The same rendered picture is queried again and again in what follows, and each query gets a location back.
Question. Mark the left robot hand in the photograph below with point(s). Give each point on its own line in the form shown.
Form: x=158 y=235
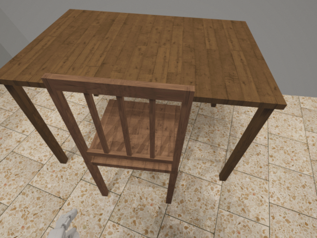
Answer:
x=63 y=224

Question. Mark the chair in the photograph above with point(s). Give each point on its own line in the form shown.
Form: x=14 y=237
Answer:
x=131 y=135

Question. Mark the table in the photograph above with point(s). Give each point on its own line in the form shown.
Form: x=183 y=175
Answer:
x=219 y=57

